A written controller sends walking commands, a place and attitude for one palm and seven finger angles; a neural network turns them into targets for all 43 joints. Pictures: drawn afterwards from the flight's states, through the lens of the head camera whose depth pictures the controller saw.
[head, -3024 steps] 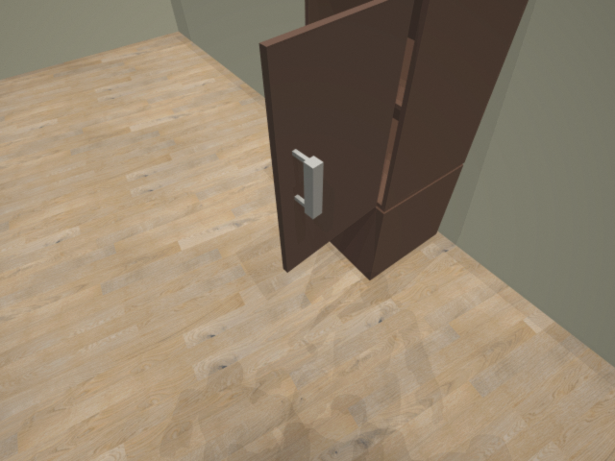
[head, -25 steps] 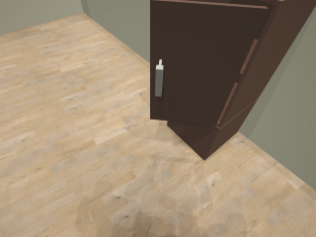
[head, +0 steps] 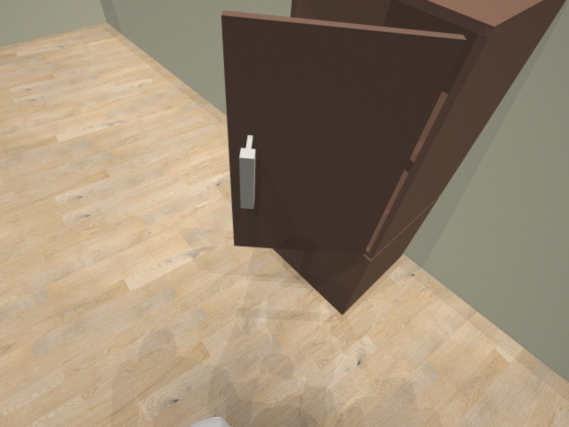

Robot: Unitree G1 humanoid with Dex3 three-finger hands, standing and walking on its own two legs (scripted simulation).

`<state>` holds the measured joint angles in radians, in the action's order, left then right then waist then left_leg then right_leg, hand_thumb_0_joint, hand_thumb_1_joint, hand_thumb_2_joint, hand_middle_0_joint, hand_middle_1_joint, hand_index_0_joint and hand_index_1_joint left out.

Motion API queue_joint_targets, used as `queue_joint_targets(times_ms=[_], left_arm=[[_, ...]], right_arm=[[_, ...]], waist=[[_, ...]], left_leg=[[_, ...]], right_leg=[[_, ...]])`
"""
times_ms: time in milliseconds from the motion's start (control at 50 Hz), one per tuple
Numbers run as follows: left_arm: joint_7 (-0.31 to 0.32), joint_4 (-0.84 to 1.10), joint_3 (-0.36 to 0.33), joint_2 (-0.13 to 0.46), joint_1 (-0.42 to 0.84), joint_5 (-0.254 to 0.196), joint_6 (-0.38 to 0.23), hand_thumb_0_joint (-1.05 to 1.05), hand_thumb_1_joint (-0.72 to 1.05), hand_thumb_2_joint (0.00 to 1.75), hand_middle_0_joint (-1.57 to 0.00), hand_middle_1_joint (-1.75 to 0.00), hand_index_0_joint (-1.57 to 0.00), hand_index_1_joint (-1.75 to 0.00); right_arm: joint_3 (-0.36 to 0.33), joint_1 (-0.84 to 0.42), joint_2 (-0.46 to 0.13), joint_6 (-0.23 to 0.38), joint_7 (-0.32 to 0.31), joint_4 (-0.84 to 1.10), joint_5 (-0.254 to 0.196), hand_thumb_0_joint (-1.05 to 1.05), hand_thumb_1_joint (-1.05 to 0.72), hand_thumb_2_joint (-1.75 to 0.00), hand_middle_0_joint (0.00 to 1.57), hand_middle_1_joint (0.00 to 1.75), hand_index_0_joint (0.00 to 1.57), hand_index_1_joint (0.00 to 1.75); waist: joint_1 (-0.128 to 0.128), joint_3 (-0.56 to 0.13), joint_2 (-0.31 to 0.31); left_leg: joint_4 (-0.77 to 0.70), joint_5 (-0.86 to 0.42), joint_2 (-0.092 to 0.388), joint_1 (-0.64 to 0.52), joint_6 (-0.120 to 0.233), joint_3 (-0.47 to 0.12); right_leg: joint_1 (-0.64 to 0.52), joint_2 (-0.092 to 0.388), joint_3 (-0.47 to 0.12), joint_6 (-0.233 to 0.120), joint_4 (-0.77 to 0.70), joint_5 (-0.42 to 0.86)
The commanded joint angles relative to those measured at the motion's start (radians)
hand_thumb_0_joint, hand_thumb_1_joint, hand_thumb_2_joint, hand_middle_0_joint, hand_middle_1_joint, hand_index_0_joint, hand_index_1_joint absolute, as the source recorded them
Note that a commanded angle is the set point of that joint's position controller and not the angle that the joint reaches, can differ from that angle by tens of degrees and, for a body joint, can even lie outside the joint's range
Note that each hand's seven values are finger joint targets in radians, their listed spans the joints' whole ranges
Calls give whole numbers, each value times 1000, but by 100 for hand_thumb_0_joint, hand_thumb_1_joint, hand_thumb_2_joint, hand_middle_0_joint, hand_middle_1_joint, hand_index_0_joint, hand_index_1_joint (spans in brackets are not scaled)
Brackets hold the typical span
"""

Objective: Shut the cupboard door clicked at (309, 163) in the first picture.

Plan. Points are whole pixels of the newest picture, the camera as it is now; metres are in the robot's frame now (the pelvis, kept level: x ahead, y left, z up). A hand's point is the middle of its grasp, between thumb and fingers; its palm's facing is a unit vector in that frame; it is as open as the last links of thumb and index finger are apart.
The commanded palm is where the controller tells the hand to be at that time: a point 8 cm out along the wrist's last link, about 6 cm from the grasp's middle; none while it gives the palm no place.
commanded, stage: take the last steps up to it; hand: left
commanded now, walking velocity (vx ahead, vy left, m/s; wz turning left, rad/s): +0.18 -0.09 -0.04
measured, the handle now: (248, 172) +0.57 +0.11 -0.01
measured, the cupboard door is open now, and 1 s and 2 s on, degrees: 45 45 45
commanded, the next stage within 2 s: come to a stop and stand still in 0.10 s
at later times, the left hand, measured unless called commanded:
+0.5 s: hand (220, 384) +0.21 +0.11 -0.15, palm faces +0.03 -0.98 -0.20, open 7.3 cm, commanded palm none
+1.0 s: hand out of the picture +0.07 +0.14 -0.15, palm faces +0.04 -0.97 -0.23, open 7.4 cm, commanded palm none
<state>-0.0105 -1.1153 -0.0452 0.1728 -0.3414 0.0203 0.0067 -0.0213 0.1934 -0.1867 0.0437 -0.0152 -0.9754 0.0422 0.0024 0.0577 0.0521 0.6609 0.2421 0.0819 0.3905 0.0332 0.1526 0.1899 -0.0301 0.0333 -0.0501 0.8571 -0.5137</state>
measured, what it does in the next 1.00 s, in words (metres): steps on the spot: right foot, then left foot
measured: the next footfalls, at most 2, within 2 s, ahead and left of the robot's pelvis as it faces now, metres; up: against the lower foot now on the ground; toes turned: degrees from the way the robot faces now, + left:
right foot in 0.30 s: +0.20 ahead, -0.18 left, +0.00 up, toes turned -5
left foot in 0.64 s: +0.18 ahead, +0.02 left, +0.00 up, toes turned +3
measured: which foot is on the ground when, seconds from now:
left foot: down 0.00-0.30, up 0.32-0.62, down 0.64-1.00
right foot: up 0.00-0.28, down 0.30-0.64, up 0.66-0.90, down 0.92-1.00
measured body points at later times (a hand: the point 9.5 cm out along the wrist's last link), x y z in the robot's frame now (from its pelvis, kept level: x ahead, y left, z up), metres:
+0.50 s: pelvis +0.11 -0.06 +0.02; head +0.14 -0.07 +0.47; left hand +0.20 +0.16 -0.13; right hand +0.11 -0.30 -0.14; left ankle +0.07 +0.05 -0.69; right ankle +0.16 -0.18 -0.72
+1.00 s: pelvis +0.07 -0.04 +0.02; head +0.09 -0.05 +0.47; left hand +0.07 +0.20 -0.14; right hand +0.15 -0.27 -0.14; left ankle +0.10 +0.05 -0.72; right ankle +0.05 -0.16 -0.72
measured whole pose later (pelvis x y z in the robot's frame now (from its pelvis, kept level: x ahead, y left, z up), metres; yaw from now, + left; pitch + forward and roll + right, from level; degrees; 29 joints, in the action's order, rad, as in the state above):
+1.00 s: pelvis +0.07 -0.04 +0.02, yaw +0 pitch -1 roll +0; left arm 0.03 -1.09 -0.02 0.18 -0.28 0.02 0.02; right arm -0.02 0.16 -0.16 -0.02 -0.03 -1.03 0.00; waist 0.01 0.05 -0.01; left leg 0.45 0.20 0.00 0.24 0.03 0.10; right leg 0.16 0.01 0.00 0.00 0.47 -0.29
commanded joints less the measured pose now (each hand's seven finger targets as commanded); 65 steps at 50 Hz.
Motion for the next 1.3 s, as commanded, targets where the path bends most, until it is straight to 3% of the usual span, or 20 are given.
queue_joint_targets(times_ms=[0, 80, 220, 260, 280, 340, 420, 560, 580, 620, 640, 700, 800, 860, 900, 960, 1200, 1220, 1240, 1280], left_arm=[[-13, 120, -25, 88, 101, 11, -22, 0, 90, 90, -20, -30, -20, -30], [-19, 109, -23, 36, 63, 5, 1, 0, 90, 90, -20, -30, -20, -30], [-6, 106, -20, 52, 31, 6, -13, 0, 90, 90, -20, -30, -20, -30], [18, 83, -27, 166, -11, 7, -38, 0, 90, 90, -20, -30, -20, -30], [20, 91, -23, 214, 6, 3, -36, 0, 90, 90, -20, -30, -20, -30], [40, 105, -22, 178, 134, 3, -29, 0, 90, 90, -20, -30, -20, -30], [58, 110, -41, 193, 113, 9, -9, 0, 90, 90, -20, -30, -20, -30], [58, 150, -51, 178, 193, 8, 12, 0, 90, 90, -20, -30, -20, -30], [54, 155, -45, 154, 188, 0, 17, 0, 90, 90, -20, -30, -20, -30], [48, 180, -27, 69, 170, -7, 39, 0, 90, 90, -20, -30, -20, -30], [49, 178, -30, 96, 195, 2, 53, 0, 90, 90, -20, -30, -20, -30], [39, 146, -33, 95, 134, 3, 53, 0, 90, 90, -20, -30, -20, -30], [38, 134, -1, 77, 119, -2, 32, 0, 90, 90, -20, -30, -20, -30], [45, 87, 8, 82, 19, -3, 14, 0, 90, 90, -20, -30, -20, -30], [47, 86, 13, 124, 68, -1, -2, 0, 90, 90, -20, -30, -20, -30], [45, 68, 20, 105, 79, -6, -19, 0, 90, 90, -20, -30, -20, -30], [47, 13, 26, 60, 9, -9, -6, 0, 90, 90, -20, -30, -20, -30], [84, 2, 45, 77, -71, 13, -52, 0, 90, 90, -20, -30, -20, -30], [77, 49, 34, 124, -13, -2, -56, 0, 90, 90, -20, -30, -20, -30], [64, 74, 39, 108, 18, -6, -52, 0, 90, 90, -20, -30, -20, -30]], right_arm=[[-43, 194, -181, 1, -28, -10, -4, 0, -90, -90, 20, 30, 20, 30], [-39, 135, -158, 6, -22, -10, -5, 0, -90, -90, 20, 30, 20, 30], [-47, 87, -125, -24, -8, -28, -15, 0, -90, -90, 20, 30, 20, 30], [-26, 141, -29, -32, 1, -33, -30, 0, -90, -90, 20, 30, 20, 30], [-23, 189, -22, -46, 1, -36, -36, 0, -90, -90, 20, 30, 20, 30], [-29, 216, -47, -72, -12, -75, -40, 0, -90, -90, 20, 30, 20, 30], [-34, 160, -48, -78, -15, -55, -40, 0, -90, -90, 20, 30, 20, 30], [-41, 179, -49, -79, -5, -22, -33, 0, -90, -90, 20, 30, 20, 30], [-41, 196, -70, -71, -4, -25, -29, 0, -90, -90, 20, 30, 20, 30], [-56, 102, -186, -67, -8, 31, -11, 0, -90, -90, 20, 30, 20, 30], [-53, 56, -172, -62, -19, 44, -8, 0, -90, -90, 20, 30, 20, 30], [-31, -16, -138, -54, -33, 51, -12, 0, -90, -90, 20, 30, 20, 30], [-35, 35, -137, -46, -28, 8, -23, 0, -90, -90, 20, 30, 20, 30], [-32, 26, -124, -44, -22, -9, -40, 0, -90, -90, 20, 30, 20, 30], [-24, 46, -71, -48, -11, -15, -49, 0, -90, -90, 20, 30, 20, 30], [-22, 68, -80, -46, -9, -52, -39, 0, -90, -90, 20, 30, 20, 30], [2, 139, -51, -43, -17, -143, -33, 0, -90, -90, 20, 30, 20, 30], [11, 34, -80, -14, -2, -68, -33, 0, -90, -90, 20, 30, 20, 30], [10, 114, -31, -24, 3, -49, -31, 0, -90, -90, 20, 30, 20, 30], [6, 170, -54, -26, 4, -53, -24, 0, -90, -90, 20, 30, 20, 30]], waist=[[-62, 37, -206], [-11, -17, -179], [41, -16, -128], [39, -61, 151], [18, -100, 170], [-14, -76, 247], [24, -131, 96], [-20, -147, 100], [-29, -147, 41], [-7, -57, -309], [-16, -23, -279], [31, -6, -204], [-3, -73, -183], [24, -95, -111], [-23, -25, -32], [-34, -63, 97], [-7, 69, -55], [29, 77, -111], [-40, -1, -130], [-46, -8, -170]], left_leg=[[-477, 110, 348, -183, 125, -481], [-453, -64, 249, -138, 97, -197], [-281, 3, 142, -51, 34, -81], [-79, 215, -18, 40, -65, 6], [10, 341, -32, -54, -66, -28], [99, 299, -10, -83, -62, -101], [155, 287, -60, -3, -77, -111], [-161, 19, -62, -187, -73, -110], [-261, -82, -26, -272, -61, -126], [-412, -239, 259, -101, 92, -405], [-444, -217, 251, -45, 126, -416], [-368, -345, 180, -98, 131, -287], [-330, -422, 173, -259, 141, -272], [-268, -266, 99, -218, 64, -244], [-277, -48, 7, -198, -13, -188], [-272, -118, 3, -300, -22, -162], [-376, 20, 11, -204, -20, -184], [-146, -143, 20, -144, -41, -154], [-180, 13, -4, -174, -34, -169], [-201, 50, 2, -142, -16, -187]], right_leg=[[409, 108, -70, 13, 371, 95], [281, 121, -11, 44, 107, 172], [-15, 53, 78, 69, -335, 375], [-125, 284, -219, 7, -515, 583], [-54, 389, -264, -62, -574, 596], [1, 371, -232, -118, -518, 864], [-139, 396, -189, -153, -428, 1188], [25, 332, -138, -88, -401, 743], [100, 274, -102, -42, -353, 564], [171, 70, 13, 61, -135, 28], [173, 53, -44, 58, 8, -20], [209, 46, -85, 56, 133, 50], [122, 55, -29, 67, -169, 74], [-35, 73, -75, 53, -488, 337], [41, 194, -193, -1, -551, 371], [76, 170, -174, 1, -541, 413], [67, 123, -142, 16, -591, 200], [81, 168, -157, 20, -545, 524], [89, 193, -181, -12, -548, 251], [125, 132, -144, -26, -492, 94]])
